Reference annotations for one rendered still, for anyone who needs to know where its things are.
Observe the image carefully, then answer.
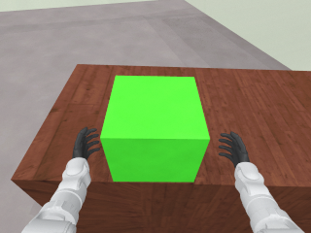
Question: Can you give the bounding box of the robot left forearm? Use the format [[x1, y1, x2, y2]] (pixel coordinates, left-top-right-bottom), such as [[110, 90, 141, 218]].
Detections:
[[21, 157, 91, 233]]

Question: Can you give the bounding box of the right robot hand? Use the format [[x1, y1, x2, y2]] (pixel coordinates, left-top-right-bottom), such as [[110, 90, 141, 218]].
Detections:
[[219, 131, 250, 169]]

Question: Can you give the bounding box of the robot right forearm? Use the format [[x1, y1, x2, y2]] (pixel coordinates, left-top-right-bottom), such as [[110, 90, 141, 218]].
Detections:
[[234, 162, 302, 233]]

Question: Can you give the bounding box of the left robot upper arm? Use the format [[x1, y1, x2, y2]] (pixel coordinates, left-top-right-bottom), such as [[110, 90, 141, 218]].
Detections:
[[24, 218, 77, 233]]

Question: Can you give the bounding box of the left robot hand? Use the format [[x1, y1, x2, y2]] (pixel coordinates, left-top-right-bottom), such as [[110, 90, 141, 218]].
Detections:
[[72, 127, 100, 161]]

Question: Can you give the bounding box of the pedestal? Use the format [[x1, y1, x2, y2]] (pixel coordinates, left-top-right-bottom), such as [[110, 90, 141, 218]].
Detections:
[[11, 64, 311, 233]]

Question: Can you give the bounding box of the carton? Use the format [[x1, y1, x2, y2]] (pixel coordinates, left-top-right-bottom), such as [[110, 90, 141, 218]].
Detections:
[[100, 76, 210, 183]]

